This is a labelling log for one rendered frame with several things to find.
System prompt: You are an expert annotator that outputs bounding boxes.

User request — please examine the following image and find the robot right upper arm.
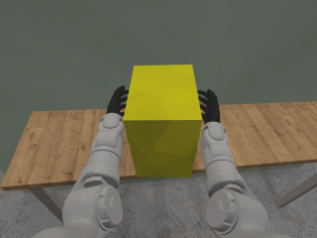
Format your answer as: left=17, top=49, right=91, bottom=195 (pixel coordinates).
left=205, top=188, right=292, bottom=238

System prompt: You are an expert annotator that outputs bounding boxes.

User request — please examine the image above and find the robot right hand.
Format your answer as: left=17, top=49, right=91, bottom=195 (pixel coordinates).
left=197, top=88, right=221, bottom=125

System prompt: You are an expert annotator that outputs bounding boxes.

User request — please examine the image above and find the right robot forearm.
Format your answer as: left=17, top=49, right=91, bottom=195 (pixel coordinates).
left=199, top=121, right=257, bottom=200

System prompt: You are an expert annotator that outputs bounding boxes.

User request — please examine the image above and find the left robot forearm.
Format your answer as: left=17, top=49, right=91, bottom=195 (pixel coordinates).
left=62, top=113, right=124, bottom=222

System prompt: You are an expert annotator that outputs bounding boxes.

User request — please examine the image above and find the robot left upper arm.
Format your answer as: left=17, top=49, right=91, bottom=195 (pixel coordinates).
left=31, top=183, right=124, bottom=238

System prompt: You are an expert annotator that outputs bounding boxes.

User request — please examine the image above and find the carton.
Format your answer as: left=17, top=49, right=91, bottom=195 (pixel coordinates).
left=123, top=64, right=203, bottom=178

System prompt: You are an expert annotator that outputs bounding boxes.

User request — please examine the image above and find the robot left hand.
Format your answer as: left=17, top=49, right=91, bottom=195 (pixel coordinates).
left=106, top=85, right=129, bottom=117

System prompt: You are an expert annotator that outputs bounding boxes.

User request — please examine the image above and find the table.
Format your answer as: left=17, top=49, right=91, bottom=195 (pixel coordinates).
left=0, top=101, right=317, bottom=223

